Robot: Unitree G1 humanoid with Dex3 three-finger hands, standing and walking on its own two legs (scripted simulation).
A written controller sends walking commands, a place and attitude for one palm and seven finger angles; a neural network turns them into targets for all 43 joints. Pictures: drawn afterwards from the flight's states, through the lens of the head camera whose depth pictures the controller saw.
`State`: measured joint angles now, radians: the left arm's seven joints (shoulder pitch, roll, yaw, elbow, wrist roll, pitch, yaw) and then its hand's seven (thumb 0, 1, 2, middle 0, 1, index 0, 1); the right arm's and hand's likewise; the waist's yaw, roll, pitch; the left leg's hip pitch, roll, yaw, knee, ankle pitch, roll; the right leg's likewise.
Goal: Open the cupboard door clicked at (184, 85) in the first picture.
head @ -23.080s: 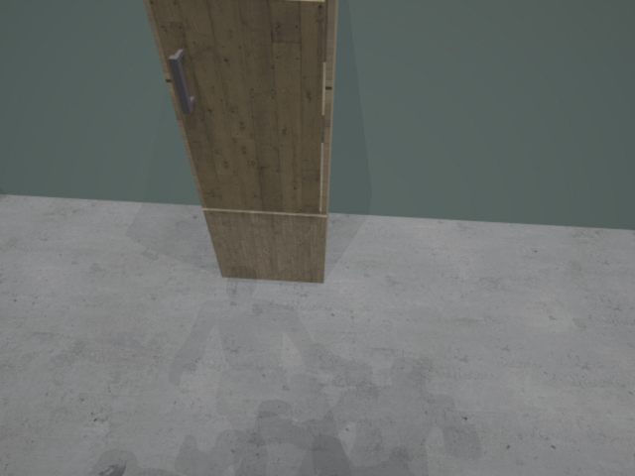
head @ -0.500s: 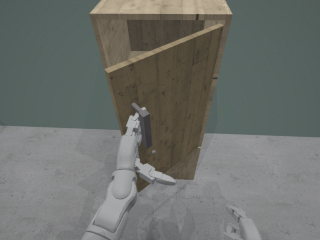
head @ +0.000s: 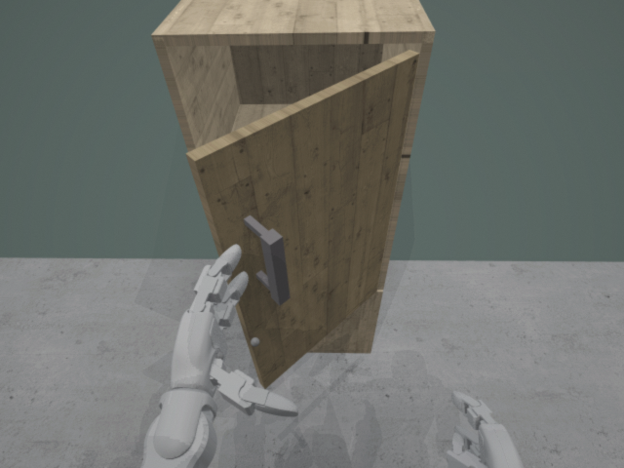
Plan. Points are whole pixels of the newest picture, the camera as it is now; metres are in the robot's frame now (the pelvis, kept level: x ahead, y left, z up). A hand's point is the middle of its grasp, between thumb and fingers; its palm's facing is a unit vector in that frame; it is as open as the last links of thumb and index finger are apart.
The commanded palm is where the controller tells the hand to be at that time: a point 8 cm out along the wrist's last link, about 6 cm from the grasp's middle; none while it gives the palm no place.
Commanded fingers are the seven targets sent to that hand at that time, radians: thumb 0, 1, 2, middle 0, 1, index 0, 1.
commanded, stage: slide the hand sideways off the handle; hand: left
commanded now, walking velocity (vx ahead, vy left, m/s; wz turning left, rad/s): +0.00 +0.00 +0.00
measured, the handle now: (267, 261) +0.36 +0.08 +0.09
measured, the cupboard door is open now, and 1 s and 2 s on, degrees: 44 44 44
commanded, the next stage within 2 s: draw the hand back to the body in 0.56 s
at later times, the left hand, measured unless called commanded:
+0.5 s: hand (209, 383) +0.20 +0.12 +0.09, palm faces +0.01 -1.00 -0.02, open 16.3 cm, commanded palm +0.16 +0.18 +0.09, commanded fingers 0.00 -0.50 0.30 -0.15 -0.30 -0.15 -0.30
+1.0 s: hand (160, 379) +0.19 +0.16 +0.11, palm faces +0.01 -1.00 -0.05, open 16.3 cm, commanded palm +0.15 +0.22 +0.12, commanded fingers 0.00 -0.50 0.30 -0.15 -0.30 -0.15 -0.30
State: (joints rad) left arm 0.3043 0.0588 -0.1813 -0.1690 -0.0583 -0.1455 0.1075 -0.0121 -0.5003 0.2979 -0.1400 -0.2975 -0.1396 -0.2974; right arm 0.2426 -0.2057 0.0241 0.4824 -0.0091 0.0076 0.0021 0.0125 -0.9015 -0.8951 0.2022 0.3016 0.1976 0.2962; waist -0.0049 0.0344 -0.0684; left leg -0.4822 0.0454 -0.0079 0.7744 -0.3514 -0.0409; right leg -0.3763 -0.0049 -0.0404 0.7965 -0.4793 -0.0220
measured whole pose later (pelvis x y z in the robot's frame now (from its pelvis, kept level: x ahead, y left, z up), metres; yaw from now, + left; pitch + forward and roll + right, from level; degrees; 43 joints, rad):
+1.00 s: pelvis -0.01 +0.01 -0.01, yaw +1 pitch +3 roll -1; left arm 0.49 0.20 0.05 -0.39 -0.23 -0.10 -0.12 -0.01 -0.50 0.30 -0.15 -0.30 -0.15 -0.30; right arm 0.28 -0.22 0.05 0.49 0.03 -0.15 -0.07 0.01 -0.90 -0.89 0.20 0.30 0.20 0.30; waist 0.02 0.06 -0.09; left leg -0.53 0.04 -0.04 0.84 -0.37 -0.03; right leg -0.40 0.00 -0.06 0.82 -0.48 -0.01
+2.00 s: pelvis +0.02 +0.02 +0.04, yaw -1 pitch -3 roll +0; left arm 0.45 0.34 0.35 -0.39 -0.07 -0.06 0.12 0.01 0.79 0.85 -0.20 -0.30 -0.20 -0.30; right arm 0.18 -0.22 0.02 0.63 -0.01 -0.08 -0.08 0.01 -0.90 -0.89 0.20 0.30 0.20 0.30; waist 0.07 0.05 0.02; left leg -0.14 0.03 0.03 0.43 -0.22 -0.01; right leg -0.02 -0.02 -0.01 0.38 -0.30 0.01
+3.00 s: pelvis -0.08 +0.05 +0.02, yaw +1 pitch -1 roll -3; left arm 0.55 0.43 0.43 -0.53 -0.03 -0.19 0.14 0.01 0.89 0.90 -0.21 -0.30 -0.21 -0.30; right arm 0.21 -0.21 0.00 0.54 0.01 -0.05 -0.08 0.01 -0.90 -0.89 0.20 0.30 0.20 0.30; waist -0.01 0.03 0.07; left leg -0.42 0.03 0.00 0.55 -0.14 0.02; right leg -0.30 0.01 0.00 0.53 -0.25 0.03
